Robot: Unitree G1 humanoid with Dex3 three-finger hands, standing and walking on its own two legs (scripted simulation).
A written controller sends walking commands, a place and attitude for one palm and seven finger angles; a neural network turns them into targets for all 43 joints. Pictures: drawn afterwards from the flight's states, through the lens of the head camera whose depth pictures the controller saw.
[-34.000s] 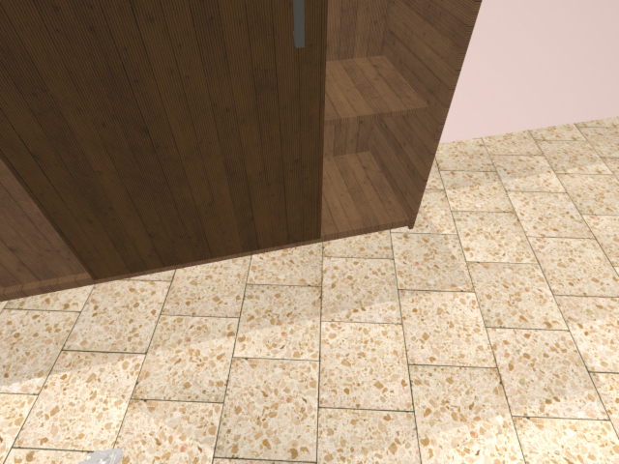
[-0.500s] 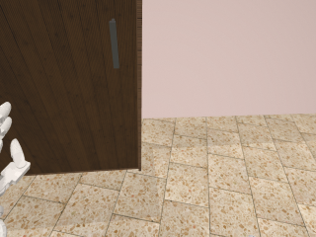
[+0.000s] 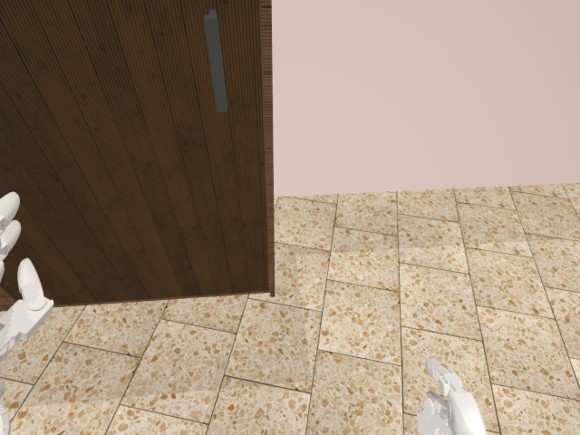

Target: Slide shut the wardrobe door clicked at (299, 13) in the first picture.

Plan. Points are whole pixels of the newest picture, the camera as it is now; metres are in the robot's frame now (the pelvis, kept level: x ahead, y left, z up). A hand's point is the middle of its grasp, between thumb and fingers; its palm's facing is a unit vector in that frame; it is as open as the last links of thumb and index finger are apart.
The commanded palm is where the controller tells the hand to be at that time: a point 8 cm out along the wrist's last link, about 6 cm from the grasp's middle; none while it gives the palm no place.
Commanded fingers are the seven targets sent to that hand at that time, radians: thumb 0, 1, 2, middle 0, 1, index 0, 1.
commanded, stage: stop stepping back and stand still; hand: left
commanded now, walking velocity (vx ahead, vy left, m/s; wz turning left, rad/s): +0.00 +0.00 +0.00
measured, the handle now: (217, 62) +0.71 +0.20 +0.18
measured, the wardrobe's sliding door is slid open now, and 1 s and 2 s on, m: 0.00 0.00 0.00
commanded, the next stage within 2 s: let the arm hang, fingers relaxed in 0.14 s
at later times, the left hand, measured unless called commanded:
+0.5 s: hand out of the picture +0.09 +0.21 -0.15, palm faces -0.07 -0.96 -0.26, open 7.4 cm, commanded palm none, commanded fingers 0.00 0.90 0.90 -0.20 -0.30 -0.20 -0.30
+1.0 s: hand out of the picture +0.01 +0.23 -0.16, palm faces -0.02 -0.96 -0.29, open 7.4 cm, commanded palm none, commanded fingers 0.00 0.90 0.90 -0.20 -0.30 -0.20 -0.30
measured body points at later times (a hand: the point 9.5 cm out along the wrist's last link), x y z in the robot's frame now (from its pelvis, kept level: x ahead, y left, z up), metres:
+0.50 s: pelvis -0.01 +0.01 +0.00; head +0.00 +0.01 +0.45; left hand +0.09 +0.26 -0.13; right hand +0.10 -0.26 -0.13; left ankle +0.03 +0.11 -0.74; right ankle -0.02 -0.10 -0.74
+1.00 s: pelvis +0.00 +0.01 +0.01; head +0.02 +0.00 +0.46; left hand +0.01 +0.28 -0.14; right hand +0.03 -0.22 -0.15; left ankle +0.03 +0.11 -0.74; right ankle -0.02 -0.10 -0.74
